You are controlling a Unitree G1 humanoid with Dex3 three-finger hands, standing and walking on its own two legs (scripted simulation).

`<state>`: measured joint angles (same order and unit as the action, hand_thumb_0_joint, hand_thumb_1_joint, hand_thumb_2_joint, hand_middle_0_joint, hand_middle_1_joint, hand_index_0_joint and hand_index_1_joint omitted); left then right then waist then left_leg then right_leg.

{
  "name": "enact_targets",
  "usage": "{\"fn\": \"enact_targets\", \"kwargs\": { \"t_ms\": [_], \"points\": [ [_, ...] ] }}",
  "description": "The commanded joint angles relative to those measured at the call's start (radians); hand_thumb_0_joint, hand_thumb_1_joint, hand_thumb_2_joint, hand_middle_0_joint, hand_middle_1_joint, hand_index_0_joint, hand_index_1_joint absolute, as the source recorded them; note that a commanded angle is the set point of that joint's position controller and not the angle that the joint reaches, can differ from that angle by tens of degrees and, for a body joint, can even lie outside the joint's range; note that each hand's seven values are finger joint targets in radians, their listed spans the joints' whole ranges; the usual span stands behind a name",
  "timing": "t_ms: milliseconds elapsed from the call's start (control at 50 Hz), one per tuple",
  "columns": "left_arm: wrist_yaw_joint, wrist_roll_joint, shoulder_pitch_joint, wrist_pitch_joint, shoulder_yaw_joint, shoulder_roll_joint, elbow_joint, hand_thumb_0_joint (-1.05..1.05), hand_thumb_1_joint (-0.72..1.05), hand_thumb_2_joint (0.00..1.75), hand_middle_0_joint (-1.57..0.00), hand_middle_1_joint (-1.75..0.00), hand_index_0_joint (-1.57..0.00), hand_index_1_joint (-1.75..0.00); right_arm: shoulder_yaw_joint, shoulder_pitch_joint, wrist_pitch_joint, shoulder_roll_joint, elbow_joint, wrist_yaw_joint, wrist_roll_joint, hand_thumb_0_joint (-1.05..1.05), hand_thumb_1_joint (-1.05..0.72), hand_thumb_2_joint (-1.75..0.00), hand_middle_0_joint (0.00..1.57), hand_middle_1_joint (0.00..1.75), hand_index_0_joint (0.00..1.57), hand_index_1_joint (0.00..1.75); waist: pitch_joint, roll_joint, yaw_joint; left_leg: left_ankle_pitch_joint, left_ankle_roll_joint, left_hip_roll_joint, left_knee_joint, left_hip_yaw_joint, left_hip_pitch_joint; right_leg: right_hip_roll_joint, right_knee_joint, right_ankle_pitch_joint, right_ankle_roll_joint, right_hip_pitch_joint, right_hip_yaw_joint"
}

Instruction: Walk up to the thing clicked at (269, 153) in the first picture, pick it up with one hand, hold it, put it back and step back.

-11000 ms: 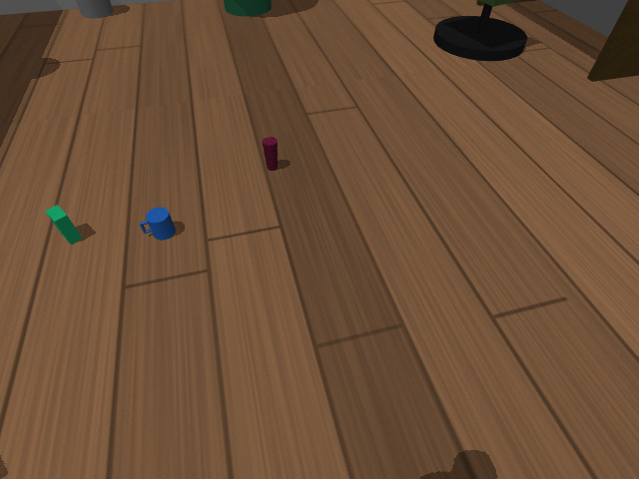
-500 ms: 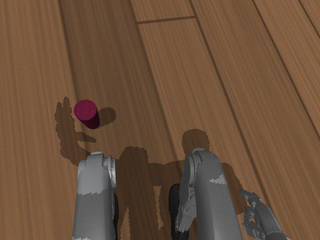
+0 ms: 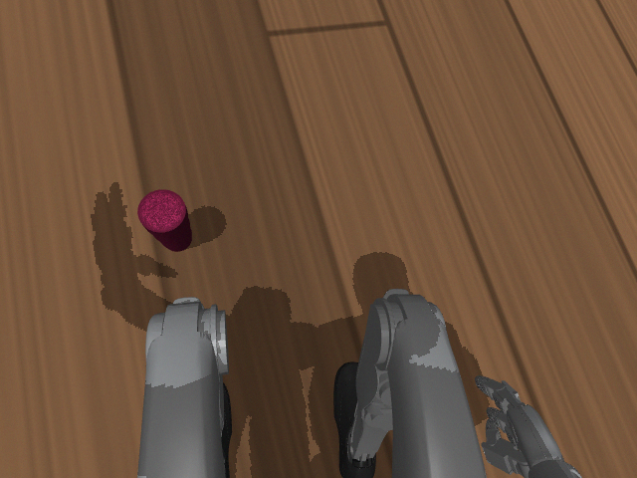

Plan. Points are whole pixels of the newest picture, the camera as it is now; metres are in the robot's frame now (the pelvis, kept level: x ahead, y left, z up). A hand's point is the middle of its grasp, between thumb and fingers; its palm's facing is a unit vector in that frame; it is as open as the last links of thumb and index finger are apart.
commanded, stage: approach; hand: left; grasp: from the side
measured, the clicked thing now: (170, 226) +0.48 +0.22 -0.30
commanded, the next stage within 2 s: close in in 0.52 s
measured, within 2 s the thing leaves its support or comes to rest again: neither
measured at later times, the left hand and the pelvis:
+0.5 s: hand (47, 232) +0.42 +0.34 -0.16, palm faces +0.12 -0.99 +0.02, open 17.6 cm; pelvis -0.01 +0.00 -0.06, yaw -5 degrees
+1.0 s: hand (140, 246) +0.43 +0.25 -0.25, palm faces +0.11 -0.99 +0.02, open 17.7 cm; pelvis -0.02 +0.01 -0.09, yaw -9 degrees
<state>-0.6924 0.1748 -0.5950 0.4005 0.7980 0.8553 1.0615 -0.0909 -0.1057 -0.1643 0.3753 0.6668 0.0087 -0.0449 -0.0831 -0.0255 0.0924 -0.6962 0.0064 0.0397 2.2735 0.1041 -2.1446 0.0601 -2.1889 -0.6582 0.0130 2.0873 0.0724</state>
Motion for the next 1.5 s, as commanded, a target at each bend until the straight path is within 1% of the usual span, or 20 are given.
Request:
{"fn": "enact_targets", "kwargs": {
  "t_ms": [0, 60, 140, 220, 320, 340, 360, 380, 400, 420, 460, 480, 560, 620, 800, 920, 1020, 1280, 1380, 1480],
  "points": [
    [-0.005, 0.041, -0.185, 0.069, 0.073, 0.419, -0.166, 0.00, -0.59, 0.07, -0.07, -0.07, -0.05, -0.09, 0.085, -0.121, -0.027, 0.241, -0.051, 0.021, 0.007, 0.00, -0.91, -0.91, 0.20, 0.30, 0.20, 0.30, -0.604, 0.237, -0.029, 0.130, 0.015, -0.018, -0.303, -0.021, 0.471, -0.039, 0.188, 0.102, -0.052, -0.254, 0.029],
    [-0.014, 0.058, -0.164, 0.087, 0.077, 0.388, -0.087, 0.00, -0.61, 0.03, -0.08, -0.09, -0.06, -0.10, 0.067, -0.120, -0.028, 0.233, -0.043, 0.017, -0.001, 0.00, -0.92, -0.91, 0.20, 0.30, 0.20, 0.30, -0.545, 0.182, -0.007, 0.130, 0.023, -0.020, -0.261, -0.032, 0.385, -0.045, 0.187, 0.098, -0.047, -0.273, 0.034],
    [-0.037, 0.088, -0.189, 0.156, 0.037, 0.323, -0.028, 0.00, -0.61, 0.03, -0.08, -0.09, -0.06, -0.10, 0.046, -0.101, -0.039, 0.242, -0.045, 0.010, -0.016, 0.00, -0.92, -0.91, 0.20, 0.30, 0.20, 0.30, -0.499, 0.151, 0.035, 0.121, 0.025, -0.015, -0.203, -0.029, 0.341, -0.055, 0.163, 0.099, -0.042, -0.255, 0.048],
    [-0.039, 0.106, -0.200, 0.225, 0.029, 0.317, 0.049, 0.00, -0.61, 0.03, -0.08, -0.09, -0.06, -0.10, 0.018, -0.078, -0.041, 0.259, -0.046, 0.002, -0.035, 0.00, -0.91, -0.90, 0.20, 0.30, 0.20, 0.30, -0.487, 0.156, 0.048, 0.130, 0.016, -0.009, -0.163, -0.013, 0.337, -0.061, 0.119, 0.107, -0.044, -0.234, 0.067],
    [-0.005, 0.085, -0.265, 0.317, 0.015, 0.369, 0.040, 0.00, -0.58, 0.03, -0.07, -0.08, -0.06, -0.09, -0.027, -0.028, -0.027, 0.279, -0.060, -0.015, -0.074, 0.00, -0.91, -0.90, 0.20, 0.30, 0.20, 0.30, -0.495, 0.229, 0.058, 0.119, 0.005, 0.002, -0.119, -0.001, 0.354, -0.068, 0.071, 0.102, -0.045, -0.233, 0.090],
    [0.007, 0.078, -0.236, 0.335, 0.050, 0.407, 0.060, 0.00, -0.58, 0.04, -0.07, -0.08, -0.05, -0.09, -0.034, -0.032, -0.020, 0.285, -0.051, -0.017, -0.085, 0.00, -0.91, -0.90, 0.20, 0.30, 0.20, 0.30, -0.499, 0.240, 0.051, 0.138, 0.001, 0.003, -0.112, -0.001, 0.359, -0.070, 0.058, 0.119, -0.043, -0.250, 0.096],
    [0.010, 0.073, -0.270, 0.360, 0.013, 0.382, 0.019, 0.00, -0.60, 0.04, -0.07, -0.07, -0.05, -0.09, -0.045, -0.011, -0.015, 0.286, -0.062, -0.022, -0.092, 0.00, -0.91, -0.91, 0.20, 0.30, 0.20, 0.30, -0.511, 0.275, 0.058, 0.149, -0.005, 0.007, -0.104, 0.003, 0.391, -0.071, 0.046, 0.128, -0.045, -0.238, 0.100],
    [0.021, 0.065, -0.244, 0.376, 0.044, 0.416, 0.041, 0.00, -0.60, 0.04, -0.08, -0.09, -0.06, -0.10, -0.047, -0.006, -0.006, 0.298, -0.055, -0.023, -0.102, 0.00, -0.91, -0.91, 0.20, 0.30, 0.20, 0.30, -0.503, 0.305, 0.052, 0.153, -0.008, 0.009, -0.103, 0.007, 0.400, -0.072, 0.035, 0.132, -0.045, -0.233, 0.105],
    [0.024, 0.065, -0.252, 0.394, 0.004, 0.371, 0.036, 0.00, -0.59, 0.04, -0.07, -0.08, -0.06, -0.10, -0.059, 0.013, 0.000, 0.295, -0.062, -0.027, -0.108, 0.00, -0.92, -0.91, 0.20, 0.30, 0.20, 0.30, -0.501, 0.314, 0.063, 0.151, -0.011, 0.012, -0.097, 0.015, 0.414, -0.075, 0.024, 0.129, -0.046, -0.215, 0.112],
    [0.037, 0.059, -0.249, 0.410, 0.042, 0.418, 0.036, 0.00, -0.61, 0.04, -0.07, -0.09, -0.06, -0.10, -0.065, 0.014, 0.007, 0.309, -0.054, -0.026, -0.119, 0.00, -0.92, -0.91, 0.20, 0.30, 0.20, 0.30, -0.497, 0.336, 0.072, 0.170, -0.015, 0.015, -0.089, 0.021, 0.424, -0.075, 0.013, 0.149, -0.045, -0.225, 0.119],
    [0.050, 0.057, -0.232, 0.440, -0.007, 0.345, 0.046, 0.00, -0.61, 0.06, -0.07, -0.10, -0.05, -0.11, -0.083, 0.047, 0.019, 0.309, -0.065, -0.032, -0.136, 0.00, -0.93, -0.91, 0.20, 0.30, 0.20, 0.30, -0.495, 0.363, 0.082, 0.204, -0.024, 0.018, -0.076, 0.032, 0.452, -0.076, -0.010, 0.174, -0.047, -0.218, 0.131],
    [0.067, 0.051, -0.212, 0.450, 0.023, 0.374, 0.069, 0.00, -0.61, 0.06, -0.07, -0.10, -0.05, -0.11, -0.085, 0.032, 0.029, 0.322, -0.048, -0.033, -0.145, 0.00, -0.93, -0.91, 0.20, 0.30, 0.20, 0.30, -0.491, 0.386, 0.089, 0.228, -0.028, 0.020, -0.071, 0.038, 0.466, -0.076, -0.020, 0.192, -0.046, -0.225, 0.139],
    [0.107, 0.046, -0.216, 0.499, -0.073, 0.247, 0.120, 0.00, -0.61, 0.06, -0.07, -0.11, -0.05, -0.12, -0.120, 0.087, 0.051, 0.321, -0.066, -0.043, -0.171, 0.00, -0.94, -0.91, 0.20, 0.30, 0.20, 0.30, -0.411, 0.347, 0.139, 0.201, -0.030, 0.025, -0.046, 0.065, 0.424, -0.083, -0.032, 0.188, -0.043, -0.203, 0.169],
    [0.149, 0.031, -0.198, 0.547, -0.086, 0.245, 0.173, 0.00, -0.61, 0.00, -0.07, -0.08, -0.07, -0.08, -0.147, 0.113, 0.065, 0.335, -0.067, -0.051, -0.195, 0.00, -0.95, -0.91, 0.20, 0.30, 0.20, 0.30, -0.378, 0.334, 0.160, 0.194, -0.031, 0.028, -0.015, 0.079, 0.409, -0.089, -0.044, 0.195, -0.039, -0.218, 0.186],
    [0.323, 0.007, -0.200, 0.682, -0.098, 0.216, 0.208, 0.00, -0.61, 0.02, -0.07, -0.08, -0.07, -0.08, -0.210, 0.185, 0.098, 0.356, -0.076, -0.087, -0.252, 0.00, -0.95, -0.91, 0.20, 0.30, 0.20, 0.30, -0.289, 0.331, 0.182, 0.141, -0.032, 0.031, 0.022, 0.104, 0.347, -0.105, -0.052, 0.191, -0.028, -0.272, 0.216],
    [0.397, -0.031, -0.204, 0.719, -0.190, 0.147, 0.231, 0.00, -0.61, 0.02, -0.06, -0.06, -0.06, -0.06, -0.224, 0.209, 0.120, 0.369, -0.083, -0.103, -0.276, 0.00, -0.95, -0.91, 0.20, 0.30, 0.20, 0.30, -0.232, 0.338, 0.224, 0.103, -0.041, 0.034, 0.008, 0.135, 0.342, -0.107, -0.064, 0.181, -0.026, -0.242, 0.246],
    [0.436, -0.019, -0.203, 0.743, -0.242, 0.099, 0.255, 0.00, -0.61, 0.02, -0.06, -0.06, -0.06, -0.06, -0.243, 0.221, 0.133, 0.369, -0.096, -0.112, -0.288, 0.00, -0.94, -0.91, 0.20, 0.30, 0.20, 0.30, -0.210, 0.289, 0.245, 0.082, -0.034, 0.028, 0.022, 0.149, 0.310, -0.113, -0.059, 0.182, -0.019, -0.258, 0.257],
    [0.587, -0.069, -0.209, 0.812, -0.267, 0.118, 0.293, 0.00, -0.53, 0.10, -0.05, -0.08, -0.04, -0.08, -0.289, 0.253, 0.163, 0.366, -0.121, -0.128, -0.322, 0.00, -0.92, -0.91, 0.20, 0.30, 0.20, 0.30, -0.161, 0.293, 0.248, 0.062, -0.034, 0.031, 0.024, 0.171, 0.295, -0.124, -0.059, 0.182, -0.013, -0.282, 0.270],
    [0.630, -0.083, -0.222, 0.819, -0.294, 0.101, 0.305, 0.00, -0.42, 0.16, -0.11, -0.09, -0.10, -0.11, -0.295, 0.255, 0.170, 0.368, -0.117, -0.131, -0.331, 0.00, -0.91, -0.91, 0.20, 0.30, 0.20, 0.30, -0.154, 0.291, 0.274, 0.078, -0.034, 0.032, 0.038, 0.175, 0.304, -0.128, -0.056, 0.204, -0.008, -0.285, 0.276],
    [0.655, -0.087, -0.254, 0.827, -0.313, 0.099, 0.299, 0.00, -0.19, 0.31, -0.30, -0.28, -0.28, -0.28, -0.300, 0.262, 0.171, 0.367, -0.110, -0.133, -0.334, 0.00, -0.90, -0.90, 0.20, 0.30, 0.20, 0.30, -0.143, 0.289, 0.291, 0.065, -0.034, 0.034, 0.042, 0.180, 0.301, -0.131, -0.049, 0.201, -0.007, -0.274, 0.279]
  ]
}}
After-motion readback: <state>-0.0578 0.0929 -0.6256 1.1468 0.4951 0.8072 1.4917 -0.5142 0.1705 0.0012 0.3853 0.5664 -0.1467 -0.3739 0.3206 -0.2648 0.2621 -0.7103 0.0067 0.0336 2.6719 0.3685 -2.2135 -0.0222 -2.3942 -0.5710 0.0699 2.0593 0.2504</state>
